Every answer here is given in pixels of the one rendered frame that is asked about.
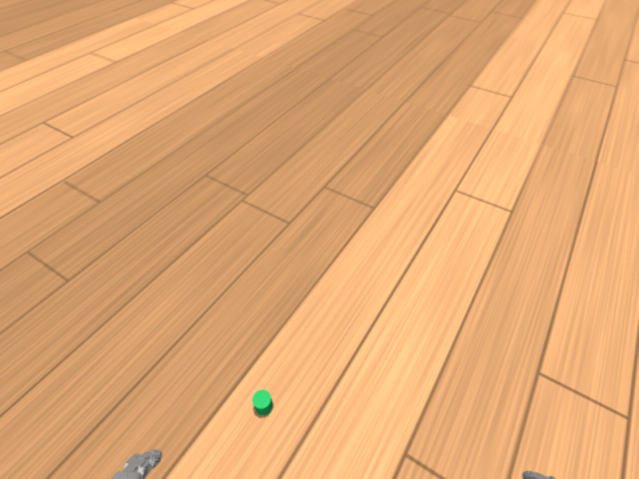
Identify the left robot hand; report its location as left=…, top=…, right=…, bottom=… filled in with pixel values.
left=112, top=450, right=162, bottom=479

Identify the tin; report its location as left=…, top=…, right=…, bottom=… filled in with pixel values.
left=253, top=390, right=273, bottom=415

